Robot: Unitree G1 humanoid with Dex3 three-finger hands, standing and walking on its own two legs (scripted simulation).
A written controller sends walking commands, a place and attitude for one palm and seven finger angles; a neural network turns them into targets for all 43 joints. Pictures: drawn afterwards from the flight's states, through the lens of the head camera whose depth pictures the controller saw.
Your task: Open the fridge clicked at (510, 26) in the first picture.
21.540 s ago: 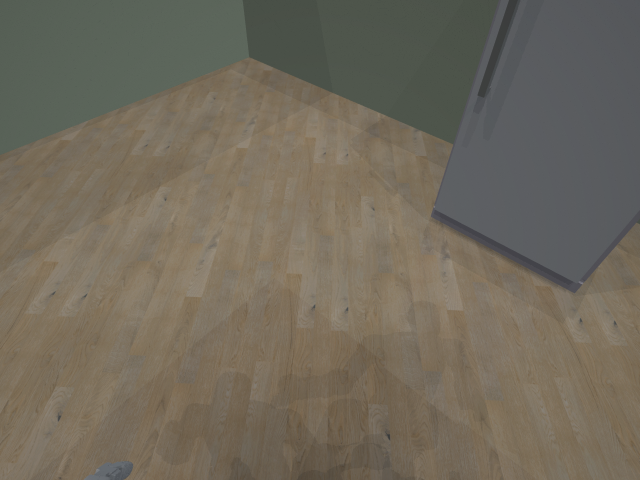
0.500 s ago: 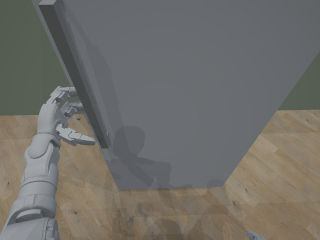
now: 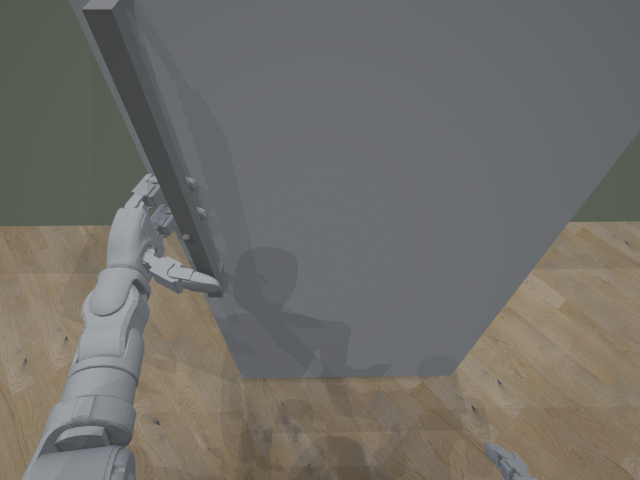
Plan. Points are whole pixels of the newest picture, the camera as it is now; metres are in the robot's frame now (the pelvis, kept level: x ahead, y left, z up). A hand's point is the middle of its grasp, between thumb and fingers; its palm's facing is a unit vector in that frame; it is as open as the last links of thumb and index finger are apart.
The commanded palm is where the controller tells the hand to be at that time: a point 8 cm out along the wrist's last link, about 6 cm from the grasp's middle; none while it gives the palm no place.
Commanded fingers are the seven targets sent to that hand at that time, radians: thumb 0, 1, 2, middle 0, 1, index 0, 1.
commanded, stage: slide the fingers in behind the handle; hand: left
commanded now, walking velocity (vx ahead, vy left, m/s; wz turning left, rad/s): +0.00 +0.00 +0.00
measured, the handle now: (183, 188) +0.44 +0.19 +0.13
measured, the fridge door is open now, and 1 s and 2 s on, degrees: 0 0 0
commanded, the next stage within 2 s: grip the handle and tug to test in 0.96 s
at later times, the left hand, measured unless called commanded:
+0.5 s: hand (202, 239) +0.39 +0.16 +0.09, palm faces +0.02 -1.00 -0.01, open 14.0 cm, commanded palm +0.36 +0.21 +0.10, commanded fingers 0.00 -0.50 0.30 -0.30 -1.20 -0.30 -1.20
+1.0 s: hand (199, 242) +0.38 +0.16 +0.10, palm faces +0.02 -1.00 -0.01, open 14.1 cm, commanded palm +0.35 +0.21 +0.10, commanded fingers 0.00 -0.50 0.30 -0.30 -1.20 -0.30 -1.20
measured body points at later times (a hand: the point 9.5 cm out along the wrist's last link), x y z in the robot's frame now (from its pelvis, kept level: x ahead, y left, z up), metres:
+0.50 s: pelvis +0.00 -0.01 +0.00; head +0.04 -0.01 +0.45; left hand +0.38 +0.21 +0.09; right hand +0.12 -0.26 -0.11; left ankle +0.01 +0.14 -0.71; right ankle -0.01 -0.13 -0.71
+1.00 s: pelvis +0.00 +0.00 +0.00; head +0.03 -0.01 +0.45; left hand +0.37 +0.22 +0.10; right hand +0.12 -0.25 -0.11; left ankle +0.01 +0.14 -0.71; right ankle -0.01 -0.13 -0.71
